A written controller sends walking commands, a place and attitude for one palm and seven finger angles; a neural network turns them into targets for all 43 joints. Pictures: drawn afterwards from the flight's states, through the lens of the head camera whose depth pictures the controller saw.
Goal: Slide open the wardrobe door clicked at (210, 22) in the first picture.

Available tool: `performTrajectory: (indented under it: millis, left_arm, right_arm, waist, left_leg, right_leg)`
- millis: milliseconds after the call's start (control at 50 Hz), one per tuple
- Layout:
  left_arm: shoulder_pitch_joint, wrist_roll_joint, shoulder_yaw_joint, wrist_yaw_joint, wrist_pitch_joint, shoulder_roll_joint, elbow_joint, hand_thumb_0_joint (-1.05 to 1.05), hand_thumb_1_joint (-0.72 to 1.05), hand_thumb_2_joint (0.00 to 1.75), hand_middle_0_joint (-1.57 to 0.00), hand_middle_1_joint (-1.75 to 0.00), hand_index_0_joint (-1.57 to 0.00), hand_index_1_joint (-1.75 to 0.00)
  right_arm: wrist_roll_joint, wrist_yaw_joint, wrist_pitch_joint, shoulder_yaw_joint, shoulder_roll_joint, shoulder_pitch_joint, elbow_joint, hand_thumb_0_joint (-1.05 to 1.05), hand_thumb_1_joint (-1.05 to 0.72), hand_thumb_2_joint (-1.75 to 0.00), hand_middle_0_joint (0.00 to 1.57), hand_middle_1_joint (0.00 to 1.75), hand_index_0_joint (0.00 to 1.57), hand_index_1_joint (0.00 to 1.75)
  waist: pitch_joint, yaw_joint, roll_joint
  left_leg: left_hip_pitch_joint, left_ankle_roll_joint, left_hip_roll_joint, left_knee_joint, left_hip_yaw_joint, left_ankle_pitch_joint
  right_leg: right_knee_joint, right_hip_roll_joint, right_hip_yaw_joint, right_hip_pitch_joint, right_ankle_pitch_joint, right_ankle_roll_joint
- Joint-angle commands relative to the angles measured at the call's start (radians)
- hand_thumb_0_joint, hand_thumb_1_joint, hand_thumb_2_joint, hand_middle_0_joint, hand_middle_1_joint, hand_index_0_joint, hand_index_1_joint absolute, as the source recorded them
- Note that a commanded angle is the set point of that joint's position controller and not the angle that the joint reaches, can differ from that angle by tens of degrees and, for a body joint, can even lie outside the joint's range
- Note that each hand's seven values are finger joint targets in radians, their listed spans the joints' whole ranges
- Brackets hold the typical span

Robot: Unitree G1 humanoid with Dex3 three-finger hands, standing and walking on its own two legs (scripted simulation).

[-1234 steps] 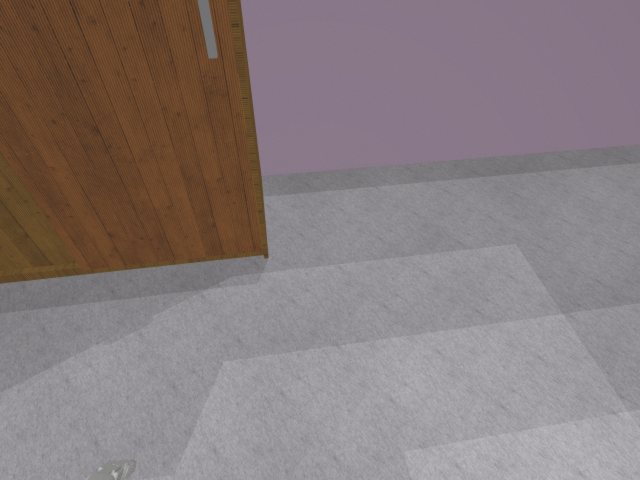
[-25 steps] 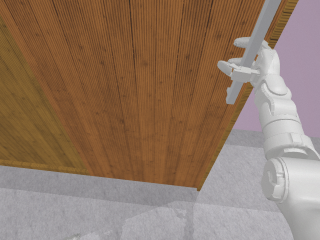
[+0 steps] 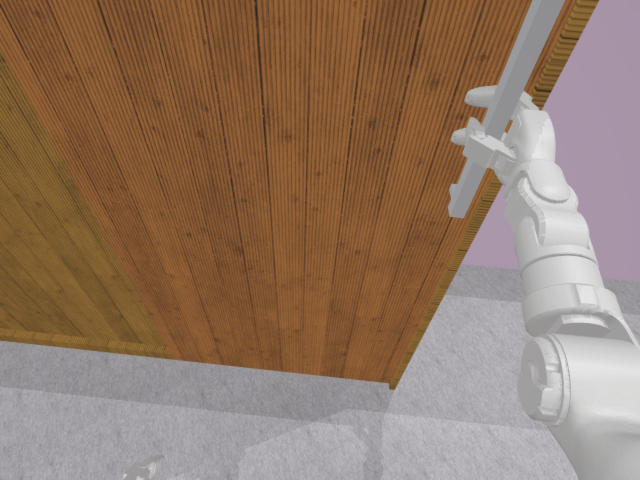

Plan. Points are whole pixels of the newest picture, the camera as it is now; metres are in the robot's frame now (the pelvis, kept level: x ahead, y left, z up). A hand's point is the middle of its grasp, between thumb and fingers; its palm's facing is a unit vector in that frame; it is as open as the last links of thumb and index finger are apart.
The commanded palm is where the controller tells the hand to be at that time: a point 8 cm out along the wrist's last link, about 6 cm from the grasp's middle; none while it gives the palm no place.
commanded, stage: grip the handle and tug to test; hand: right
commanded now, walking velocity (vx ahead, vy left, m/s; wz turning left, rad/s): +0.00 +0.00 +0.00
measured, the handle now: (491, 115) +0.51 -0.14 +0.22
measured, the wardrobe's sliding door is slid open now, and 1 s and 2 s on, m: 0.00 0.00 0.11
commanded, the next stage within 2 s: tug the door sideways, standing still in 0.46 s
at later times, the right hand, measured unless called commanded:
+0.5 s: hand (475, 148) +0.46 -0.12 +0.21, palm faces +0.00 +1.00 +0.00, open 5.8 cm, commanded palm +0.41 -0.17 +0.22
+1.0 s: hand (470, 145) +0.46 -0.11 +0.22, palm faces +0.06 +1.00 -0.03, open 5.8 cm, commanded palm +0.44 -0.12 +0.22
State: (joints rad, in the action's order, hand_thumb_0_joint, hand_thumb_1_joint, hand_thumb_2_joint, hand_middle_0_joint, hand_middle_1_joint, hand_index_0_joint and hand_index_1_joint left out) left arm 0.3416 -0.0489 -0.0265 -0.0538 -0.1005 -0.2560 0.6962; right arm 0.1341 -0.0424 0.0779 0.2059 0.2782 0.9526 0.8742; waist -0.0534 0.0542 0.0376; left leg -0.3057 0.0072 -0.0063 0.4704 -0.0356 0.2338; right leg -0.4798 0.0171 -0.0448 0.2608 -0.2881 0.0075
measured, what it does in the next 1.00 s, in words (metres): stands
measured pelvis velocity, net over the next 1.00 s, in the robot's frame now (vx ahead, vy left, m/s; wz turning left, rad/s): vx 0.02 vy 0.00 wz -0.05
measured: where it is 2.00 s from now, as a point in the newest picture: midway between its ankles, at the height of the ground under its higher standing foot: outside the picture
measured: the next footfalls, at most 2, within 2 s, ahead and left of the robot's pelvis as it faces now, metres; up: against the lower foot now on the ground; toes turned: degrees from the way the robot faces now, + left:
right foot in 1.78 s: +0.07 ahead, -0.05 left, +0.00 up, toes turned -13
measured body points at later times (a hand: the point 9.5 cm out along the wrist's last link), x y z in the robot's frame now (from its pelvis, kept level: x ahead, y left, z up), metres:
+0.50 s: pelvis +0.03 +0.00 +0.01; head +0.03 +0.02 +0.45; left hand +0.16 +0.25 -0.10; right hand +0.45 -0.17 +0.22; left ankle +0.00 +0.12 -0.74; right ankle -0.03 -0.11 -0.74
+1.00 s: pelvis +0.02 +0.00 +0.00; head +0.03 +0.02 +0.45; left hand +0.18 +0.22 -0.11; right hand +0.45 -0.17 +0.22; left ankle +0.00 +0.12 -0.74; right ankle -0.03 -0.11 -0.74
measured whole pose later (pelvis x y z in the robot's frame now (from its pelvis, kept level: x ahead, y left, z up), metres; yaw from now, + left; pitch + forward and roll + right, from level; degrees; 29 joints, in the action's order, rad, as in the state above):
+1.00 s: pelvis +0.02 +0.00 +0.00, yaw -3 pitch +3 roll +0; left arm 0.22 -0.03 -0.03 -0.06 -0.03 -0.22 0.69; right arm 0.14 0.05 0.27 0.10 0.16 0.87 0.62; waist -0.05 -0.02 0.05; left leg -0.23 0.01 -0.02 0.46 -0.08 0.27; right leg -0.46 0.00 0.02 0.20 -0.30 0.00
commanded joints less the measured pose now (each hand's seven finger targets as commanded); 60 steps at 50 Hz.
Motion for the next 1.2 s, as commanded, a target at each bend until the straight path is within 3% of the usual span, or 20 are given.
performTrajectory:
  millis: [0,100,160,200,280,300,360,380,540,560,620,660,740,860,900,940,1000,1040,1160,1180]
  left_arm:
    - [-0.024,-0.004,0.048,-0.006,-0.032,-0.126,-0.123,0.0,0.9,0.9,-0.2,-0.3,-0.2,-0.3]
    - [-0.042,-0.003,0.046,-0.008,-0.013,-0.126,-0.132,0.0,0.9,0.9,-0.2,-0.3,-0.2,-0.3]
    - [-0.068,-0.005,0.046,0.0,-0.008,-0.116,-0.153,0.0,0.9,0.9,-0.2,-0.3,-0.2,-0.3]
    - [-0.081,-0.003,0.05,0.004,-0.001,-0.117,-0.17,0.0,0.9,0.9,-0.2,-0.3,-0.2,-0.3]
    - [-0.116,-0.009,0.051,0.011,0.013,-0.11,-0.193,0.0,0.9,0.9,-0.2,-0.3,-0.2,-0.3]
    - [-0.126,-0.007,0.048,0.012,0.019,-0.11,-0.2,0.0,0.9,0.9,-0.2,-0.3,-0.2,-0.3]
    - [-0.147,-0.008,0.048,0.015,0.03,-0.104,-0.213,0.0,0.9,0.9,-0.2,-0.3,-0.2,-0.3]
    - [-0.16,-0.009,0.047,0.015,0.033,-0.102,-0.22,0.0,0.9,0.9,-0.2,-0.3,-0.2,-0.3]
    - [-0.213,-0.005,0.041,0.011,0.06,-0.095,-0.244,0.0,0.9,0.9,-0.2,-0.3,-0.2,-0.3]
    - [-0.219,-0.007,0.036,0.01,0.062,-0.094,-0.236,0.0,0.9,0.9,-0.2,-0.3,-0.2,-0.3]
    - [-0.191,-0.001,0.042,-0.009,0.06,-0.103,-0.191,0.0,0.9,0.9,-0.2,-0.3,-0.2,-0.3]
    - [-0.174,0.001,0.042,-0.018,0.061,-0.099,-0.167,0.0,0.9,0.9,-0.2,-0.3,-0.2,-0.3]
    - [-0.152,0.011,0.045,-0.018,0.061,-0.085,-0.149,0.0,0.9,0.9,-0.2,-0.3,-0.2,-0.3]
    - [-0.157,0.014,0.036,-0.013,0.044,-0.077,-0.13,0.0,0.9,0.9,-0.2,-0.3,-0.2,-0.3]
    - [-0.14,0.017,0.039,-0.012,0.038,-0.085,-0.12,0.0,0.9,0.9,-0.2,-0.3,-0.2,-0.3]
    - [-0.135,0.016,0.038,-0.009,0.028,-0.078,-0.118,0.0,0.9,0.9,-0.2,-0.3,-0.2,-0.3]
    - [-0.125,0.017,0.04,-0.006,0.011,-0.081,-0.104,0.0,0.9,0.9,-0.2,-0.3,-0.2,-0.3]
    - [-0.124,0.015,0.035,-0.004,-0.004,-0.074,-0.094,0.0,0.9,0.9,-0.2,-0.3,-0.2,-0.3]
    - [-0.091,0.018,0.034,0.003,-0.047,-0.077,-0.057,0.0,0.9,0.9,-0.2,-0.3,-0.2,-0.3]
    - [-0.094,0.016,0.035,0.003,-0.056,-0.079,-0.057,0.0,0.9,0.9,-0.2,-0.3,-0.2,-0.3]
  right_arm:
    - [0.018,-0.032,-0.065,-0.031,0.099,0.543,-0.314,0.0,-0.9,-0.9,0.45,1.4,0.45,1.4]
    - [0.019,-0.031,-0.031,0.021,0.15,0.474,-0.334,0.0,-0.9,-0.9,0.45,1.4,0.45,1.4]
    - [0.027,-0.034,-0.021,0.021,0.129,0.413,-0.429,0.0,-0.9,-0.9,0.45,1.4,0.45,1.4]
    - [0.03,-0.033,-0.014,0.041,0.142,0.329,-0.482,0.0,-0.9,-0.9,0.45,1.4,0.45,1.4]
    - [0.03,-0.035,0.027,0.044,0.135,0.231,-0.607,0.0,-0.9,-0.9,0.45,1.4,0.45,1.4]
    - [0.032,-0.036,0.04,0.017,0.105,0.213,-0.619,0.0,-0.9,-0.9,0.45,1.4,0.45,1.4]
    - [0.035,-0.031,0.079,0.045,0.127,0.146,-0.718,0.0,-0.9,-0.9,0.45,1.4,0.45,1.4]
    - [0.038,-0.035,0.095,0.025,0.099,0.117,-0.742,0.0,-0.9,-0.9,0.45,1.4,0.45,1.4]
    - [0.052,-0.026,0.184,0.067,0.121,-0.022,-0.895,0.0,-0.9,-0.9,0.45,1.4,0.45,1.4]
    - [0.049,-0.029,0.193,-0.013,0.06,0.071,-0.907,0.0,-0.9,-0.9,0.45,1.4,0.45,1.4]
    - [0.04,-0.004,0.213,-0.027,0.063,0.249,-0.79,0.0,-0.9,-0.9,0.45,1.4,0.45,1.4]
    - [0.029,0.008,0.22,-0.06,0.03,0.328,-0.718,0.0,-0.9,-0.9,0.45,1.4,0.45,1.4]
    - [0.023,0.019,0.209,-0.114,-0.044,0.395,-0.68,0.0,-0.9,-0.9,0.45,1.4,0.45,1.4]
    - [0.029,0.018,0.137,-0.2,-0.151,0.49,-0.574,0.0,-0.9,-0.9,0.45,1.4,0.45,1.4]
    - [0.03,0.017,0.116,-0.212,-0.166,0.511,-0.545,0.0,-0.9,-0.9,0.45,1.4,0.45,1.4]
    - [0.034,0.014,0.104,-0.236,-0.196,0.558,-0.55,0.0,-0.9,-0.9,0.45,1.4,0.45,1.4]
    - [0.046,0.015,0.08,-0.258,-0.237,0.574,-0.475,0.0,-0.9,-0.9,0.45,1.4,0.45,1.4]
    - [0.044,0.024,0.061,-0.285,-0.27,0.633,-0.473,0.0,-0.9,-0.9,0.45,1.4,0.45,1.4]
    - [0.048,0.061,0.019,-0.313,-0.327,0.683,-0.377,0.0,-0.9,-0.9,0.45,1.4,0.45,1.4]
    - [0.047,0.067,0.009,-0.298,-0.302,0.711,-0.405,0.0,-0.9,-0.9,0.45,1.4,0.45,1.4]
  waist:
    - [-0.377,0.006,-0.059]
    - [-0.377,-0.018,-0.045]
    - [-0.412,-0.036,-0.026]
    - [-0.434,-0.057,-0.056]
    - [-0.435,-0.068,-0.042]
    - [-0.418,-0.067,-0.041]
    - [-0.429,-0.079,-0.029]
    - [-0.418,-0.077,-0.037]
    - [-0.402,-0.097,-0.041]
    - [-0.378,-0.07,-0.022]
    - [-0.321,-0.023,-0.072]
    - [-0.304,-0.004,-0.036]
    - [-0.403,-0.001,-0.008]
    - [-0.347,0.023,-0.046]
    - [-0.37,0.025,-0.052]
    - [-0.416,0.027,-0.01]
    - [-0.4,0.038,-0.076]
    - [-0.391,0.044,-0.006]
    - [-0.36,0.053,-0.032]
    - [-0.377,0.044,0.002]
  left_leg:
    - [0.18,0.024,0.014,-0.009,-0.008,-0.445]
    - [0.218,0.026,0.01,-0.009,-0.007,-0.478]
    - [0.244,0.025,0.01,0.0,-0.005,-0.547]
    - [0.287,0.024,0.008,0.006,-0.008,-0.591]
    - [0.303,0.02,0.007,0.006,-0.006,-0.635]
    - [0.307,0.02,0.005,0.002,-0.01,-0.637]
    - [0.323,0.02,0.005,-0.002,-0.009,-0.661]
    - [0.322,0.019,0.006,-0.003,-0.008,-0.67]
    - [0.354,0.02,0.003,-0.01,-0.011,-0.719]
    - [0.325,0.018,0.001,-0.017,-0.012,-0.695]
    - [0.25,0.016,0.01,-0.04,-0.013,-0.619]
    - [0.212,0.017,0.011,-0.036,-0.013,-0.614]
    - [0.222,0.015,0.007,0.006,-0.02,-0.707]
    - [0.164,0.021,0.012,-0.014,-0.025,-0.541]
    - [0.167,0.022,0.014,0.0,-0.03,-0.57]
    - [0.151,0.019,0.013,0.014,-0.028,-0.592]
    - [0.131,0.017,0.019,0.002,-0.034,-0.52]
    - [0.097,0.021,0.018,0.002,-0.03,-0.478]
    - [0.055,0.024,0.022,-0.005,-0.039,-0.347]
    - [0.054,0.027,0.021,-0.005,-0.034,-0.337]
  right_leg:
    - [0.012,-0.004,0.033,-0.165,0.452,0.025]
    - [0.019,-0.008,0.025,-0.152,0.47,0.025]
    - [0.011,-0.006,0.02,-0.186,0.564,0.024]
    - [0.009,-0.003,0.019,-0.189,0.631,0.026]
    - [0.011,0.005,0.01,-0.216,0.688,0.025]
    - [0.013,0.003,0.01,-0.212,0.693,0.025]
    - [0.018,0.008,0.009,-0.233,0.728,0.021]
    - [0.019,0.008,0.008,-0.235,0.733,0.022]
    - [0.026,0.005,0.006,-0.244,0.769,0.021]
    - [0.028,0.003,0.006,-0.247,0.741,0.018]
    - [0.022,-0.001,0.017,-0.248,0.635,0.026]
    - [0.009,-0.006,0.02,-0.252,0.643,0.025]
    - [-0.03,-0.013,0.033,-0.294,0.797,0.025]
    - [-0.004,-0.016,0.051,-0.278,0.606,0.022]
    - [-0.016,-0.011,0.058,-0.294,0.679,0.023]
    - [-0.032,-0.012,0.064,-0.322,0.727,0.02]
    - [-0.019,-0.009,0.074,-0.306,0.637,0.018]
    - [-0.019,-0.008,0.075,-0.312,0.603,0.011]
    - [0.007,-0.004,0.094,-0.273,0.454,-0.004]
    - [0.007,-0.003,0.091,-0.283,0.445,-0.007]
